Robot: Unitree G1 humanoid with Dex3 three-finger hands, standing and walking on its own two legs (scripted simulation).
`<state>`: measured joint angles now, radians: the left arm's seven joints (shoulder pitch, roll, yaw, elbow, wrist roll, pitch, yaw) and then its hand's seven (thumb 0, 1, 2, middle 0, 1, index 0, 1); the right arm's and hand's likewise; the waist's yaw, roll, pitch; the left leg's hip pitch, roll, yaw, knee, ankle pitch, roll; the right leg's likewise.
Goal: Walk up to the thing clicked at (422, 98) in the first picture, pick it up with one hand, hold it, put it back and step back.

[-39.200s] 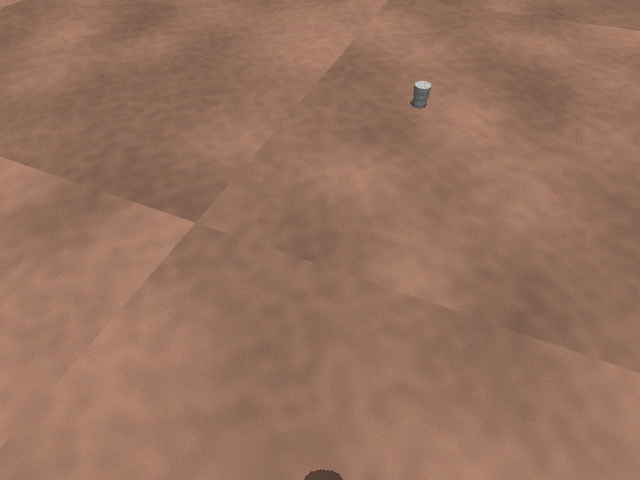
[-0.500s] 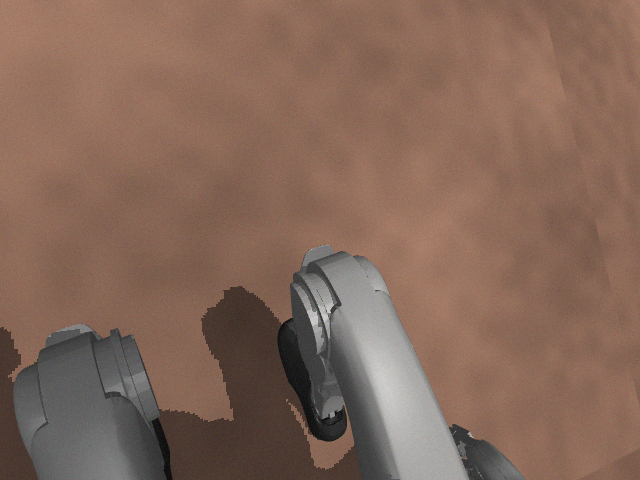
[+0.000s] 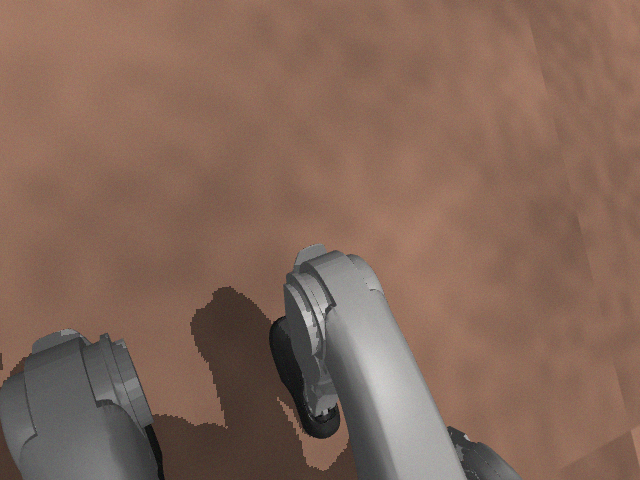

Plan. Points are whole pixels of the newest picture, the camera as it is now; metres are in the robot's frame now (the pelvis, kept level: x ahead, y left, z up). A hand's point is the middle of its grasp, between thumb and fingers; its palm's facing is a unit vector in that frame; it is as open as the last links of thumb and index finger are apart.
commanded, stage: open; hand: left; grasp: from above
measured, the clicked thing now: out of the picture +0.48 +0.32 -0.25
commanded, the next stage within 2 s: withdraw in 0.40 s
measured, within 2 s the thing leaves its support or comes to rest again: rests again in 0.88 s
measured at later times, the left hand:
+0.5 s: hand out of the picture +0.47 +0.32 -0.20, palm faces -0.46 -0.11 -0.88, open 13.7 cm
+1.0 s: hand out of the picture +0.49 +0.36 -0.05, palm faces -0.38 -0.07 -0.92, open 14.3 cm
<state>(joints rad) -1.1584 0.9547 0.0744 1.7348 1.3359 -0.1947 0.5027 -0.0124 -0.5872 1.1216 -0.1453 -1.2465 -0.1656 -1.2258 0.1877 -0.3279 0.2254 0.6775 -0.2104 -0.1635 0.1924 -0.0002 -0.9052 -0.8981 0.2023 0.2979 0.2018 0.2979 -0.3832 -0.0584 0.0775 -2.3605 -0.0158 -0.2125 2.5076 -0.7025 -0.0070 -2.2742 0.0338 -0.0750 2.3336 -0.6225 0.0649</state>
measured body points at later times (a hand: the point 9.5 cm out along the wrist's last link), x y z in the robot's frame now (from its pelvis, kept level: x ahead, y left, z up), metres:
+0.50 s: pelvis +0.00 +0.00 +0.00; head +0.26 +0.11 +0.35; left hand +0.49 +0.32 -0.15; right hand +0.03 -0.27 -0.06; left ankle +0.07 +0.12 -0.28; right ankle +0.12 -0.14 -0.28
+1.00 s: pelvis +0.01 +0.00 +0.05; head +0.24 +0.08 +0.43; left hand +0.51 +0.36 +0.00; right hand +0.08 -0.27 -0.05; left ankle +0.07 +0.12 -0.28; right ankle +0.12 -0.14 -0.28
